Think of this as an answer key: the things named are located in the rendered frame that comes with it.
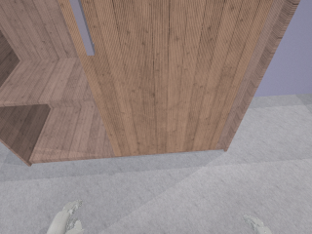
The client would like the wardrobe door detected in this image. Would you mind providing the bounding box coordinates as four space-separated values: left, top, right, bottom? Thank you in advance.
217 0 286 143
58 0 274 157

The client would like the robot right hand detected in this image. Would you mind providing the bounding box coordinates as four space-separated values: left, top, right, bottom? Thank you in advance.
243 214 273 234

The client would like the handle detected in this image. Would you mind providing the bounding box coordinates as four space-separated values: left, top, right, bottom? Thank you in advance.
69 0 96 56

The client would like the robot left hand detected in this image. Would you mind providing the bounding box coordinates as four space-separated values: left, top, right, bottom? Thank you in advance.
46 200 85 234

